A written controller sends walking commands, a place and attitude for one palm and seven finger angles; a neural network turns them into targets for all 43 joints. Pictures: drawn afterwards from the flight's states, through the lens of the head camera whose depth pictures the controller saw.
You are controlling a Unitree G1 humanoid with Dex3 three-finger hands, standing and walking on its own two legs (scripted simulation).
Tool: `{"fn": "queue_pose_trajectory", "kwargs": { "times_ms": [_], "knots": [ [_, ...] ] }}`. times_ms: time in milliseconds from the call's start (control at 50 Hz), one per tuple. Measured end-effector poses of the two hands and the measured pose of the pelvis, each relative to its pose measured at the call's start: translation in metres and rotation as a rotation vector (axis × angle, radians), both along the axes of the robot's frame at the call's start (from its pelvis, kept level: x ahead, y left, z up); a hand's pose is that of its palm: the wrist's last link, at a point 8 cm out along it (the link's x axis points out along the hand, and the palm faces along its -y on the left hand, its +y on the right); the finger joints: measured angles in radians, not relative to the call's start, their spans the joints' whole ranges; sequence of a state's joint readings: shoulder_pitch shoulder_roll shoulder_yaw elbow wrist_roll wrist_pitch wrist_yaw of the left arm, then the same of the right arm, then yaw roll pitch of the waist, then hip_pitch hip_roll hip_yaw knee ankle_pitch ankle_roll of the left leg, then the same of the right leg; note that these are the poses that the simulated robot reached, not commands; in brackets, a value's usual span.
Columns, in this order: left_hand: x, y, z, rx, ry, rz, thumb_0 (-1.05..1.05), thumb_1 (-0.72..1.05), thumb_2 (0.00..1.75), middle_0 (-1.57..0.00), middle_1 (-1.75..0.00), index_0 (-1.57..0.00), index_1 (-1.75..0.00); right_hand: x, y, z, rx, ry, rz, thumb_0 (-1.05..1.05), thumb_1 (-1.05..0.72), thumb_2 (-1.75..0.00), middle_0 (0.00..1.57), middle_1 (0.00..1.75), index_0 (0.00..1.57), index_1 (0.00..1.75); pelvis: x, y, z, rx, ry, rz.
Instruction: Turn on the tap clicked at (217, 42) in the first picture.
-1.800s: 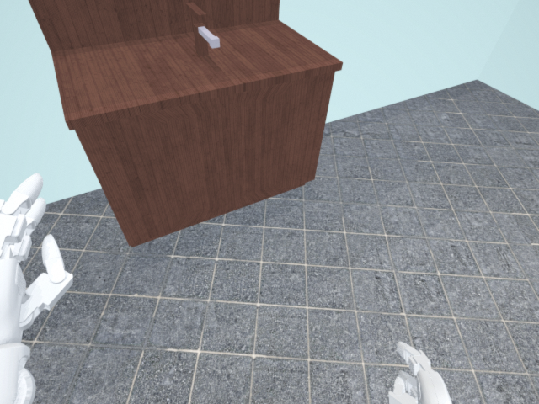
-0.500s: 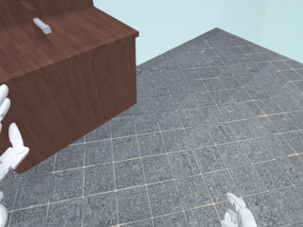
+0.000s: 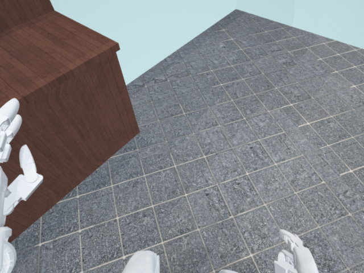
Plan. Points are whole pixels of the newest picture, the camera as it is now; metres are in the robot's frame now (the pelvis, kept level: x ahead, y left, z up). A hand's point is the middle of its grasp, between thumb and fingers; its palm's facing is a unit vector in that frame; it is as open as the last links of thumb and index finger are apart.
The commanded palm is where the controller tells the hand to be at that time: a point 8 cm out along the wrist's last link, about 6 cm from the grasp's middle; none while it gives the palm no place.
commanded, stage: walk to a spot facing it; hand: left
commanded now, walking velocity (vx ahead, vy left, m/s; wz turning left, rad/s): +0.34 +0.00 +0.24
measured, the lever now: out of the picture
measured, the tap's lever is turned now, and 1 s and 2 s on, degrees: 0 0 0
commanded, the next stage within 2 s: turn to face it in 0.18 s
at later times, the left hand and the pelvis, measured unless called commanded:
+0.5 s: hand (28, 105) +0.34 +0.26 +0.21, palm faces +0.47 -0.78 -0.41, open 7.5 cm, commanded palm +0.28 +0.31 +0.19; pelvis +0.15 +0.01 +0.01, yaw +7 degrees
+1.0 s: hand (43, 134) +0.29 +0.22 +0.20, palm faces +0.65 -0.61 -0.46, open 7.4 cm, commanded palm +0.22 +0.25 +0.19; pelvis +0.17 -0.07 +0.02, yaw +21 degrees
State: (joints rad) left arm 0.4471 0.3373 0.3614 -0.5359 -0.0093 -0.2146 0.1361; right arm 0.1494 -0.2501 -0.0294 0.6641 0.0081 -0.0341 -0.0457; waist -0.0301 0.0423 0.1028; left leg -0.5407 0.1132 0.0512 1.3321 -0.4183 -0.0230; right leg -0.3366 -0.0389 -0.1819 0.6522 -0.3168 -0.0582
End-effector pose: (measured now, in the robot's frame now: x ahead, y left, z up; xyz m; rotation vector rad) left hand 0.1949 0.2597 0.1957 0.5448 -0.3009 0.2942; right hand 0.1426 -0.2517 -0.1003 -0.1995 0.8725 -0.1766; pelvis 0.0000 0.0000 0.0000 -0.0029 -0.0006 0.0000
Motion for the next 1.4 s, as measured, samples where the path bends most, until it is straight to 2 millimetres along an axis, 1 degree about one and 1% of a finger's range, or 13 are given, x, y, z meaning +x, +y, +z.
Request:
{"fn": "queue_pose_trajectory", "kwargs": {
  "times_ms": [80,180,260,380,460,540,720,880,1000,1080,1200,1280,1400],
  "knots": [
    [0.021,-0.001,0.017,0.048,-0.016,-0.033,0.02,0.88,0.9,-0.22,-0.3,-0.21,-0.3,0.029,-0.013,0.023,-0.042,-0.02,-0.027,0.01,-0.9,-0.9,0.2,0.3,0.2,0.3,0.029,-0.003,0.009,0.005,0.013,0.004],
    [0.047,0.021,0.025,0.046,-0.08,0.016,0.02,0.88,0.9,-0.22,-0.3,-0.21,-0.3,0.069,-0.009,0.038,-0.084,-0.043,-0.011,0.01,-0.9,-0.9,0.2,0.3,0.2,0.3,0.072,0.003,0.011,0.011,0.009,0.015],
    [0.072,0.044,0.01,-0.014,-0.139,0.074,0.01,0.89,0.9,-0.21,-0.3,-0.21,-0.3,0.109,0.008,0.033,-0.105,-0.087,0.002,0.01,-0.9,-0.9,0.2,0.3,0.2,0.3,0.109,0.017,-0.003,0.014,-0.013,0.022],
    [0.113,0.057,0.0,-0.085,-0.136,0.098,0.02,0.89,0.9,-0.21,-0.3,-0.2,-0.3,0.161,0.059,0.032,-0.001,-0.133,0.081,0.01,-0.9,-0.9,0.2,0.3,0.2,0.3,0.132,0.021,0.0,-0.001,-0.03,0.071],
    [0.112,0.045,0.022,-0.036,-0.139,0.072,0.02,0.89,0.9,-0.21,-0.3,-0.2,-0.3,0.184,0.087,0.035,0.081,-0.142,0.152,0.01,-0.9,-0.9,0.2,0.3,0.2,0.3,0.144,0.017,0.008,-0.027,-0.015,0.1],
    [0.099,0.037,0.037,0.038,-0.093,0.115,0.02,0.89,0.9,-0.21,-0.3,-0.21,-0.3,0.201,0.095,0.03,0.134,-0.124,0.212,0.01,-0.9,-0.9,0.21,0.3,0.2,0.3,0.158,0.007,0.013,-0.041,0.0,0.14],
    [0.083,0.014,0.008,-0.017,0.056,0.375,0.02,0.89,0.9,-0.21,-0.3,-0.2,-0.3,0.239,0.05,-0.002,0.134,-0.064,0.312,0.01,-0.9,-0.9,0.21,0.3,0.2,0.3,0.178,-0.037,0.004,-0.003,-0.012,0.239],
    [0.074,-0.015,0.002,-0.062,0.096,0.398,0.02,0.89,0.9,-0.21,-0.3,-0.21,-0.3,0.266,0.0,0.024,0.003,-0.089,0.316,0.01,-0.9,-0.9,0.2,0.3,0.2,0.3,0.179,-0.062,0.017,0.068,0.003,0.323],
    [0.049,-0.015,0.024,0.01,-0.006,0.407,0.02,0.89,0.9,-0.21,-0.3,-0.21,-0.3,0.275,-0.003,0.044,-0.05,-0.158,0.354,0.01,-0.9,-0.9,0.2,0.3,0.2,0.3,0.169,-0.068,0.016,0.054,0.025,0.359],
    [0.021,-0.005,0.022,-0.002,-0.076,0.438,0.02,0.89,0.9,-0.21,-0.3,-0.21,-0.3,0.269,0.01,0.047,-0.06,-0.181,0.396,0.01,-0.9,-0.9,0.2,0.3,0.2,0.3,0.157,-0.063,0.009,0.027,0.021,0.389],
    [-0.019,0.003,0.003,-0.075,-0.09,0.49,0.02,0.89,0.9,-0.21,-0.3,-0.21,-0.3,0.235,0.042,0.046,0.008,-0.166,0.463,0.01,-0.9,-0.9,0.2,0.3,0.2,0.3,0.139,-0.065,0.009,0.014,-0.014,0.435],
    [-0.044,-0.008,0.01,-0.08,-0.107,0.519,0.02,0.89,0.9,-0.21,-0.3,-0.2,-0.3,0.211,0.059,0.041,0.075,-0.129,0.548,0.01,-0.9,-0.9,0.2,0.3,0.2,0.3,0.128,-0.074,0.014,-0.013,-0.028,0.471],
    [-0.068,-0.029,0.016,-0.023,-0.089,0.578,0.02,0.89,0.9,-0.21,-0.3,-0.2,-0.3,0.196,0.058,0.021,0.141,-0.097,0.588,0.01,-0.9,-0.9,0.21,0.3,0.2,0.3,0.118,-0.093,0.009,-0.008,-0.022,0.488]
  ]
}}
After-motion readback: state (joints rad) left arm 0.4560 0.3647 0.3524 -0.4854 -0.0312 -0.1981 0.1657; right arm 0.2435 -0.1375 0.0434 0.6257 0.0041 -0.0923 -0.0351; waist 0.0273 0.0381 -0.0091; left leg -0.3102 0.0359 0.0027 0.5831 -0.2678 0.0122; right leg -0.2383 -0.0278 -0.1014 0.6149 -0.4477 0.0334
